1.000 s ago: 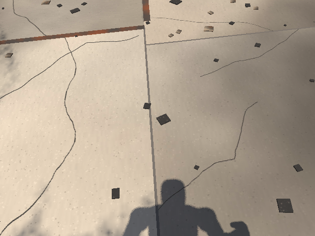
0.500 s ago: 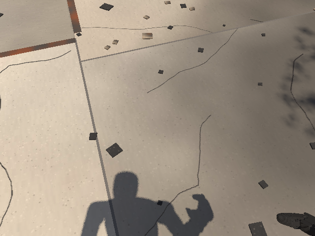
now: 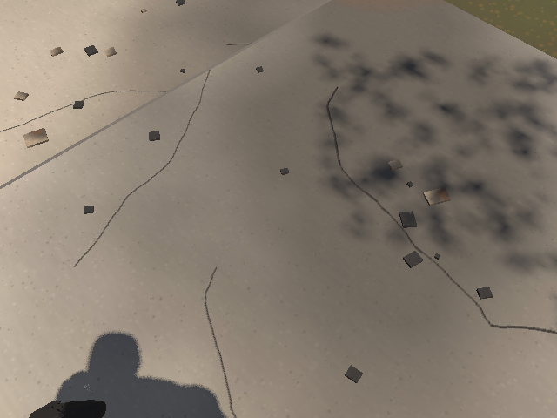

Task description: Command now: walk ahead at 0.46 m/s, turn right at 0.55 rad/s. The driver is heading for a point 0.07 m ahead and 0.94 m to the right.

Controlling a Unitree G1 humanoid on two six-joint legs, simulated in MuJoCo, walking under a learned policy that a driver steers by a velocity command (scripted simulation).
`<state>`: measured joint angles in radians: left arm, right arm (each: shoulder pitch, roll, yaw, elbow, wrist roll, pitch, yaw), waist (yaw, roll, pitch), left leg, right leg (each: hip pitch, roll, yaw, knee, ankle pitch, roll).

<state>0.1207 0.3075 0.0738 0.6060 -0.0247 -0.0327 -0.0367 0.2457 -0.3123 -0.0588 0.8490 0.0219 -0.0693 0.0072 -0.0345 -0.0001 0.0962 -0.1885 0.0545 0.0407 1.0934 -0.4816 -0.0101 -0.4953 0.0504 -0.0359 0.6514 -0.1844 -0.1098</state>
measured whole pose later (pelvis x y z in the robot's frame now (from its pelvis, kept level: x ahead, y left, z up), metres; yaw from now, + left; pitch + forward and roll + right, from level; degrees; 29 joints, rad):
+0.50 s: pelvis +0.21 +0.03 +0.01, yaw -7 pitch +1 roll +0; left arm 0.22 0.28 0.04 0.77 0.00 0.01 0.02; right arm 0.09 -0.24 -0.02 0.79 -0.02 -0.05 0.02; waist 0.01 -0.02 0.04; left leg -0.41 -0.01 0.04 0.51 -0.12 0.03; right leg -0.28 0.05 0.09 0.86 -0.59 0.03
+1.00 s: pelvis +0.27 +0.00 +0.02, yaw -6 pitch -1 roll +0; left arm 0.24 0.22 0.03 0.96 0.00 -0.01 0.03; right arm 0.12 -0.25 -0.03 0.94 0.00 0.01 -0.01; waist 0.00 0.01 0.03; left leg -0.29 0.01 0.01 0.53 -0.23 -0.01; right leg -0.14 -0.01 0.04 0.53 -0.37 0.01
